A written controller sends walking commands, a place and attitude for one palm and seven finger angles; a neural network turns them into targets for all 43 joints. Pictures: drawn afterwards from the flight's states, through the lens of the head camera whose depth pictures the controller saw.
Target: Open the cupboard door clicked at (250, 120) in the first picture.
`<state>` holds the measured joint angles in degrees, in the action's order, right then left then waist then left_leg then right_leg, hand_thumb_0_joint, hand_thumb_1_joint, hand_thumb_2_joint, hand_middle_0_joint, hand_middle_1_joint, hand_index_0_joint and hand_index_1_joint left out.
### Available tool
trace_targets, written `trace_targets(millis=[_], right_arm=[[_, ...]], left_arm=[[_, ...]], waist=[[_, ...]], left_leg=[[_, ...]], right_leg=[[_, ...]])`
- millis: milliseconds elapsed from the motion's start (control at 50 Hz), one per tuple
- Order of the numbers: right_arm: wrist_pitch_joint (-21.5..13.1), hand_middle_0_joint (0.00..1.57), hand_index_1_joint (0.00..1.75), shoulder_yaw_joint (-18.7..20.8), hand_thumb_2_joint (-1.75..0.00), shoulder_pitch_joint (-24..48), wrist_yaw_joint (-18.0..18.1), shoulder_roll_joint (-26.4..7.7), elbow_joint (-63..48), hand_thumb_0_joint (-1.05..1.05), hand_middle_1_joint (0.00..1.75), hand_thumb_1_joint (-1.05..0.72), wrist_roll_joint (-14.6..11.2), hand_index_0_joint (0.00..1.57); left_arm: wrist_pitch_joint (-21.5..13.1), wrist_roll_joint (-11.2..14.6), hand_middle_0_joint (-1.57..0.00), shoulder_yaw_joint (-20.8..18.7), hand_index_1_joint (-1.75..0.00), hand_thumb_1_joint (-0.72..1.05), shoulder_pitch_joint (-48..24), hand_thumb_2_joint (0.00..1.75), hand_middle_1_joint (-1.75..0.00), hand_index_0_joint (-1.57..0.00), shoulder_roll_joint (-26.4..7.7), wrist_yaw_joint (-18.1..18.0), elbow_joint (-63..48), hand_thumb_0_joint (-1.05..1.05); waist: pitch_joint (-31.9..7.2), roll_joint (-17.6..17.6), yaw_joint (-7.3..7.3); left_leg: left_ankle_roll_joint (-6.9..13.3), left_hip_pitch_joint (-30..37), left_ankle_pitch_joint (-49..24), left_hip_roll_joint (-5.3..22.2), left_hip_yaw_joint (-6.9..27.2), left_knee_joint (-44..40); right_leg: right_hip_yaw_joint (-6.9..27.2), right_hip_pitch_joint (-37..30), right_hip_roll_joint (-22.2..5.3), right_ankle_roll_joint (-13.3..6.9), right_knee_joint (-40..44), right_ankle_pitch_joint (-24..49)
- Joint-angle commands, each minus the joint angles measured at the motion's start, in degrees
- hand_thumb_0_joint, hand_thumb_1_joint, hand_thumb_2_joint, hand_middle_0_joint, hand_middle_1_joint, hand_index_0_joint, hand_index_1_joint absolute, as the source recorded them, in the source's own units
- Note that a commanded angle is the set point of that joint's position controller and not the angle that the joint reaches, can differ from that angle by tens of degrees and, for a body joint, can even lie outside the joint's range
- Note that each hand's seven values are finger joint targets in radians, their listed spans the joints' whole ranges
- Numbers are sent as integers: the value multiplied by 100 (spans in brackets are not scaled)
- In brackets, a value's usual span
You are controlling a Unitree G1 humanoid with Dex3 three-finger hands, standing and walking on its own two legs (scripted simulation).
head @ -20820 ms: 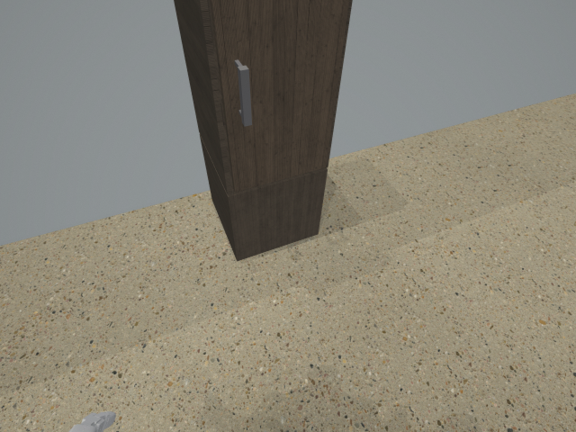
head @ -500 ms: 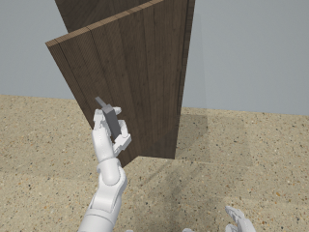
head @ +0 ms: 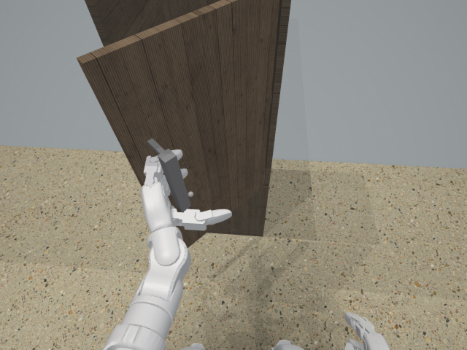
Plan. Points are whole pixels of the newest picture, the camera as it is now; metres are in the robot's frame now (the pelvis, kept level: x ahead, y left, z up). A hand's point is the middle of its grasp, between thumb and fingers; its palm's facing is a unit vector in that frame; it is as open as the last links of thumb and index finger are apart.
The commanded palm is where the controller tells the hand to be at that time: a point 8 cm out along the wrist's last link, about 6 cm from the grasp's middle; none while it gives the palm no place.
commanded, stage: open thumb and fingers to let go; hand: left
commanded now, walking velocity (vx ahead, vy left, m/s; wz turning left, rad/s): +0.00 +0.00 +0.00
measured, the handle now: (169, 176) +0.40 +0.13 +0.06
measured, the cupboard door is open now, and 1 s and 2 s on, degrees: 48 51 51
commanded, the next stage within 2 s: slide the hand sideways off the handle in 0.22 s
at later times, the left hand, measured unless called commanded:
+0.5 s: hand (184, 210) +0.34 +0.10 +0.05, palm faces -0.14 -0.98 -0.15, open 15.9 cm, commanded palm +0.32 +0.13 +0.06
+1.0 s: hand (170, 232) +0.30 +0.11 +0.06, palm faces -0.12 -0.99 -0.04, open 16.3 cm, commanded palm +0.28 +0.17 +0.06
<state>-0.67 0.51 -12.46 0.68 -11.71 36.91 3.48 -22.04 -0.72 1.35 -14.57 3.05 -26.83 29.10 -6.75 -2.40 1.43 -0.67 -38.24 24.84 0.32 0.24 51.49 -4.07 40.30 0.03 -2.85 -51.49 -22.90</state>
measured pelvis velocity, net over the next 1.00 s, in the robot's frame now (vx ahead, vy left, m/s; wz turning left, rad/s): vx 0.01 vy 0.02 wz -0.01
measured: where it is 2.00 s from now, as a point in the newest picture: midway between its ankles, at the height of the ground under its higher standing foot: outside the picture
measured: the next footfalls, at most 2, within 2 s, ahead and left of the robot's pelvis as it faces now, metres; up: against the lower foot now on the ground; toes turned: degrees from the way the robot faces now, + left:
none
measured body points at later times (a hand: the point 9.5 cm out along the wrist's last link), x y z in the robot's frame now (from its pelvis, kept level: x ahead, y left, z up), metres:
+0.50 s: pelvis +0.00 +0.03 +0.00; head +0.04 +0.02 +0.44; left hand +0.34 +0.15 +0.06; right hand +0.13 -0.20 -0.12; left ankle +0.00 +0.13 -0.69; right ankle +0.03 -0.09 -0.69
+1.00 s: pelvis +0.01 +0.02 +0.00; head +0.05 +0.01 +0.45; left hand +0.30 +0.17 +0.06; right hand +0.18 -0.20 -0.10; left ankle +0.00 +0.13 -0.69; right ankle +0.03 -0.09 -0.69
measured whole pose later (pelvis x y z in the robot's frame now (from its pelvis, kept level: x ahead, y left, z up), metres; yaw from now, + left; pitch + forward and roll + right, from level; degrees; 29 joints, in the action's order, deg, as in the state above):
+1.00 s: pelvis +0.01 +0.02 +0.00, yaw +0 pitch +10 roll +0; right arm -2.4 -1.7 -13.0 0.6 -12.3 30.2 -0.5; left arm -17.8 5.5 5.4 1.1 -6.3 2.8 11.8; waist -5.2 -2.4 -0.6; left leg 1.3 -36.1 26.5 -0.6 -0.7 53.0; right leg -3.1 37.8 -0.8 -1.0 -51.9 -23.8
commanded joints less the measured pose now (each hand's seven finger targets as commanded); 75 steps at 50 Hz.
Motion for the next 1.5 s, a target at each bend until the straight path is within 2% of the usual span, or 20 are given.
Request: trace_targets(millis=[0, 180, 300, 320, 340, 360, 400, 460, 500, 540, 620, 660, 720, 860, 940, 1120, 1260, 1360, 1420, 1480], right_arm=[[-264, 20, 30, 169, -90, 200, 3, -532, -754, 0, 30, -90, 34, 20], [-230, 20, 30, 154, -90, 160, -21, -542, -755, 0, 30, -90, 66, 20], [-229, 20, 30, 188, -90, 128, -81, -543, -731, 0, 30, -90, 77, 20], [-230, 20, 30, 214, -90, -198, -95, -727, -640, 0, 30, -90, 54, 20], [-240, 20, 30, 256, -90, -291, -63, -756, -781, 0, 30, -90, -29, 20], [-219, 20, 30, 267, -90, -317, -28, -789, -834, 0, 30, -90, -39, 20], [-285, 20, 30, 224, -90, -219, 17, -748, -929, 0, 30, -90, -170, 20], [-393, 20, 30, 114, -90, -39, 115, -799, -1098, 0, 30, -90, -416, 20], [-467, 20, 30, 69, -90, 54, 135, -795, -1131, 0, 30, -90, -496, 20], [-508, 20, 30, 38, -90, 90, 111, -806, -1167, 0, 30, -90, -492, 20], [-530, 20, 30, 75, -90, 28, -91, -727, -1306, 0, 30, -90, -348, 20], [-476, 20, 30, 111, -90, -13, -176, -738, -1361, 0, 30, -90, -301, 20], [-428, 20, 30, 128, -90, 112, -231, -710, -1463, 0, 30, -90, -306, 20], [-398, 20, 30, 85, -90, 210, -49, -709, -1622, 0, 30, -90, -385, 20], [-518, 20, 30, 54, -90, 242, 53, -693, -1538, 0, 30, -90, -406, 20], [-600, 20, 30, 63, -90, 204, 77, -701, -1652, 0, 30, -90, -412, 20], [-653, 20, 30, 57, -90, 236, 132, -743, -1699, 0, 30, -90, -439, 20], [-784, 20, 30, 90, -90, 172, 164, -787, -1706, 0, 30, -90, -455, 20], [-858, 20, 30, 89, -90, 166, 185, -805, -1700, 0, 30, -90, -465, 20], [-910, 20, 30, 82, -90, 202, 224, -861, -1712, 0, 30, -90, -475, 20]], left_arm=[[-361, -156, -22, -13, -75, -50, -1955, 30, -75, -22, -149, -161, -1112, 0], [-215, -225, -15, 51, -30, -50, -2318, 30, -30, -15, 20, -321, -986, 0], [-137, -272, -15, 364, -30, -50, -2341, 30, -30, -15, 377, -433, -1086, 0], [-284, -979, -15, 1591, -30, -50, -1989, 30, -30, -15, -20, 767, -1062, 0], [-466, -782, -15, 1075, -30, -50, -2244, 30, -30, -15, -494, 1357, -1264, 0], [-585, -719, -15, 1035, -30, -50, -2327, 30, -30, -15, -638, 1732, -1418, 0], [-634, -482, -15, 1347, -30, -50, -2426, 30, -30, -15, -471, 2406, -1537, 0], [-251, 487, -15, 1258, -30, -50, -2484, 30, -30, -15, -258, 3167, -1439, 0], [26, 972, -15, 891, -30, -50, -2013, 30, -30, -15, -197, 3158, -1316, 0], [161, 1133, -15, 453, -30, -50, -1665, 30, -30, -15, -377, 2949, -1306, 0], [-110, 647, -15, 301, -30, -50, -898, 30, -30, -15, -603, 2503, -1912, 0], [-265, 350, -15, 217, -30, -50, -489, 30, -30, -15, -841, 2430, -1969, 0], [-355, 221, -15, 448, -30, -50, -476, 30, -30, -15, -743, 2492, -2284, 0], [0, 581, -15, 211, -30, -50, 56, 30, -30, -15, -1051, 2801, -3082, 0], [6, 719, -15, 267, -30, -50, 26, 30, -30, -15, -1022, 2977, -3233, 0], [159, 985, -15, -512, -30, -50, 1577, 30, -30, -15, -1630, 3417, -3442, 0], [54, 1235, -15, -739, -30, -50, 1940, 30, -30, -15, -1799, 3740, -3716, 0], [-134, 1414, -15, -949, -30, -50, 2509, 30, -30, -15, -1994, 4037, -3978, 0], [-157, 1470, -15, -901, -30, -50, 2523, 30, -30, -15, -2030, 4202, -4129, 0], [-128, 1549, -15, -969, -30, -50, 2498, 30, -30, -15, -2094, 4346, -4003, 0]], waist=[[-1585, 670, 97], [-1627, 496, 142], [-1734, 479, 147], [-1622, 715, 555], [-1831, 590, 426], [-2135, 384, 345], [-1932, 154, 380], [-1483, 17, 382], [-1260, 309, 229], [-1115, 668, 53], [-1345, 436, -178], [-1333, 613, -236], [-1196, 232, -125], [-1443, 442, -130], [-1197, 478, 5], [-1458, 428, -275], [-1020, 491, -113], [-1273, 401, -131], [-1163, 220, -57], [-903, 428, 18]], left_leg=[[155, 293, -844, -157, -39, -563], [122, 418, -928, -103, 13, -608], [64, 599, -1187, -55, 105, -601], [175, 859, -1314, -32, 75, -455], [183, 845, -1424, -33, 120, -435], [173, 1001, -1622, -65, 135, -427], [141, 1243, -1458, -62, 209, -509], [111, 1417, -1003, -57, 346, -801], [79, 1292, -799, -51, 379, -978], [66, 1031, -701, -75, 347, -1093], [34, 1040, -1317, -74, 200, -969], [58, 846, -1391, -62, 174, -869], [69, 800, -1074, -64, 119, -769], [137, 778, -1117, -99, 96, -757], [155, 693, -961, -111, 134, -660], [152, 579, -1501, -203, 6, -600], [166, 317, -1283, -214, 7, -467], [160, 292, -1386, -226, 24, -333], [158, 268, -1286, -217, 45, -269], [165, 55, -1066, -208, 81, -188]], right_leg=[[362, -1205, -80, 191, 856, 1056], [170, -966, 9, 133, 721, 984], [35, -813, 57, 90, 562, 1061], [190, -688, 21, 76, 547, 1508], [193, -758, -23, 42, 502, 1663], [225, -887, -26, 20, 398, 1826], [186, -658, 0, 38, 466, 1549], [77, -564, 72, 29, 724, 954], [-34, -685, 99, 51, 818, 766], [-85, -907, 96, 60, 835, 692], [-31, -999, 34, 42, 607, 1101], [28, -1053, 40, 22, 522, 1173], [84, -828, 31, 22, 484, 957], [162, -1302, 61, 62, 614, 1214], [167, -1112, 45, 111, 635, 1133], [290, -1772, -10, 122, 613, 1976], [436, -1645, -28, 180, 721, 1865], [524, -1761, -60, 214, 644, 2050], [531, -1547, -67, 230, 645, 1882], [590, -1341, -66, 243, 715, 1434]])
